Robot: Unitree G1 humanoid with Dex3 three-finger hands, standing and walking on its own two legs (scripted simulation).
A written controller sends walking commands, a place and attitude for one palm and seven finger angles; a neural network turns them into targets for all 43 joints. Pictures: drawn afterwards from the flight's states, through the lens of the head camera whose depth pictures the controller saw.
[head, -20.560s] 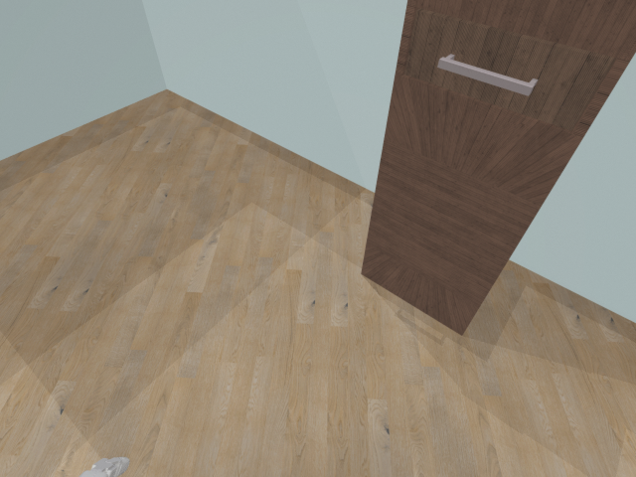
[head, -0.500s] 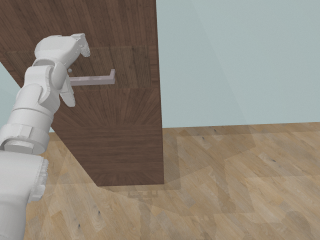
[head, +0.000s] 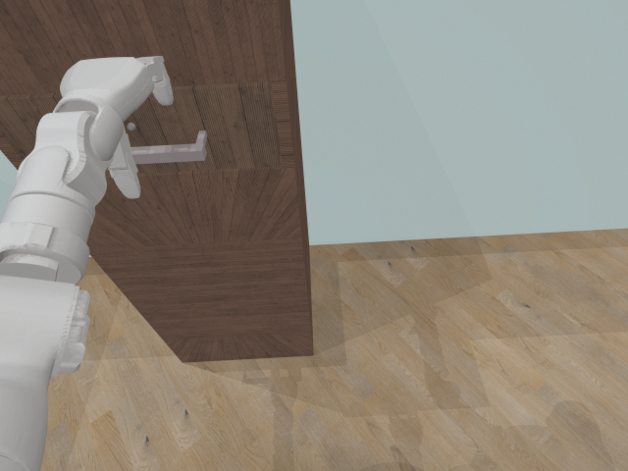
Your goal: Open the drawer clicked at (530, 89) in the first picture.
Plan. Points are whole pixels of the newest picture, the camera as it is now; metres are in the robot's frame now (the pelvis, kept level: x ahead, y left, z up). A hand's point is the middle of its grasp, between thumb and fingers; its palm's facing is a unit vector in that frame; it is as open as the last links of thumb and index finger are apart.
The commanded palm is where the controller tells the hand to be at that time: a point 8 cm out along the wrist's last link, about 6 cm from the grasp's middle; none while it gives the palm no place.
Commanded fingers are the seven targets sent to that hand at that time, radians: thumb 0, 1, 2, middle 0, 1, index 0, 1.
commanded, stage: move the hooked fingers above the handle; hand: left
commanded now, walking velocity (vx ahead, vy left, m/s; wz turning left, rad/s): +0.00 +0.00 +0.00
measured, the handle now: (138, 147) +0.53 +0.25 +0.13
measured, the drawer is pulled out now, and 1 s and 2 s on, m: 0.00 0.00 0.00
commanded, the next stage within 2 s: lower the fingers behind the handle in 0.42 s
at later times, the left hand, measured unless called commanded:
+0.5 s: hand (131, 127) +0.49 +0.22 +0.20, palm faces +0.02 -0.01 -1.00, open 13.5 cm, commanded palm +0.48 +0.27 +0.23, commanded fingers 0.00 -0.50 0.30 -0.30 -1.20 -0.30 -1.20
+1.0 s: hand (127, 134) +0.49 +0.22 +0.19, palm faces +0.04 -0.02 -1.00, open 13.6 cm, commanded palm +0.47 +0.27 +0.20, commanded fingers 0.00 -0.50 0.30 -0.30 -1.20 -0.30 -1.20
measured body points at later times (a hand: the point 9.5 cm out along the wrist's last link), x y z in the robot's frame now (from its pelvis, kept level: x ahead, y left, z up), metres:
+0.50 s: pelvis -0.01 +0.00 +0.00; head +0.03 -0.02 +0.44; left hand +0.48 +0.22 +0.25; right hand +0.02 -0.29 -0.13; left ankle +0.01 +0.11 -0.73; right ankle -0.03 -0.09 -0.73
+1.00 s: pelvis -0.02 +0.01 +0.00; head +0.02 +0.01 +0.44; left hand +0.48 +0.22 +0.24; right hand +0.04 -0.26 -0.13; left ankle +0.01 +0.11 -0.73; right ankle -0.03 -0.09 -0.73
